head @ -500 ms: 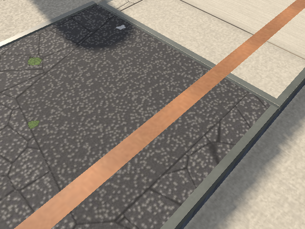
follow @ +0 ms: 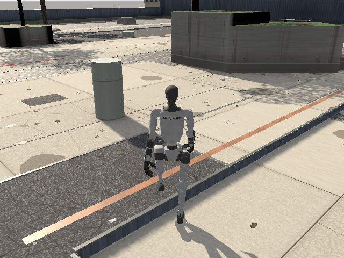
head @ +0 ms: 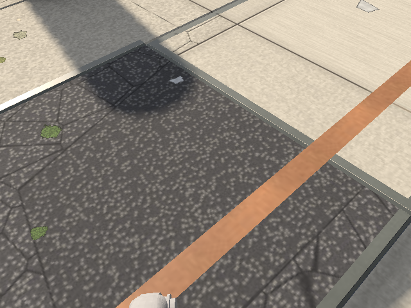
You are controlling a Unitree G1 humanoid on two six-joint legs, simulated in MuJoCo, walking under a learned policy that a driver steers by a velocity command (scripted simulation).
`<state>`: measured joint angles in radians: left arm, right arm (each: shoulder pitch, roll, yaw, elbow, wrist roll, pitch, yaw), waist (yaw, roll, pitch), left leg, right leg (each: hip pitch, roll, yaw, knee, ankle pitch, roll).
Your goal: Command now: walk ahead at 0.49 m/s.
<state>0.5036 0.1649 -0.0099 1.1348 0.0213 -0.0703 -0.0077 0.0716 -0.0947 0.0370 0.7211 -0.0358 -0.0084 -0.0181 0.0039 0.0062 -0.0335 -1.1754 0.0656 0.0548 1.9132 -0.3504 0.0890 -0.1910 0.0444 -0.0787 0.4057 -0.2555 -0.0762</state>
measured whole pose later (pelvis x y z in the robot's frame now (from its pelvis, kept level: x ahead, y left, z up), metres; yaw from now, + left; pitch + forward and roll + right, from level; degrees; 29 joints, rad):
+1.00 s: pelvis +0.56 +0.00 +0.12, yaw -22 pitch +3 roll -1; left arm 0.33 0.25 0.06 0.75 -0.01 -0.06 -0.02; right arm 0.07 -0.27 -0.04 0.66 -0.02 -0.12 -0.01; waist 0.04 0.02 0.00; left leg -0.70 0.12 -0.10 1.04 -0.23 -0.04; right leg -0.22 0.15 0.06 0.36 -0.19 -0.12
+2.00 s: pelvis +0.81 -0.01 +0.11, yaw +4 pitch +3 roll +1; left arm 0.28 0.30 0.08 0.72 -0.02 -0.01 0.04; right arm 0.10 -0.27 -0.07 0.57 0.02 0.04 0.04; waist 0.07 0.00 0.01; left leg -0.45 0.02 0.03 0.62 -0.22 -0.02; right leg -0.18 -0.12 -0.15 0.52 -0.38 0.05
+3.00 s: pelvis +1.16 +0.06 +0.10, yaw +5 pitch +3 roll +1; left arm 0.44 0.28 0.05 0.82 -0.03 -0.05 0.01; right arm 0.03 -0.25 -0.04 0.65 0.00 -0.10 0.04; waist 0.07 -0.01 0.03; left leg -0.49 -0.01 0.04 0.58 -0.15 0.03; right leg -0.20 -0.01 0.09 0.97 -0.50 -0.01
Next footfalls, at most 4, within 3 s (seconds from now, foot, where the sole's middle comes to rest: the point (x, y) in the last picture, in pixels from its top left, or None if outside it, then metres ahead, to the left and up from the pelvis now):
0.18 left None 0.27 0.12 -0.66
0.76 right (237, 280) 0.57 -0.06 -0.66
1.18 left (208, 193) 0.90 0.02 -0.66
1.60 right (263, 220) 0.78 -0.16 -0.66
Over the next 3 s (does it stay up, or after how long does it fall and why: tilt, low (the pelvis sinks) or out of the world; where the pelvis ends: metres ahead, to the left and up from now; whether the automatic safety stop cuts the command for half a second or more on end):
stays up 1.16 0.06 0.10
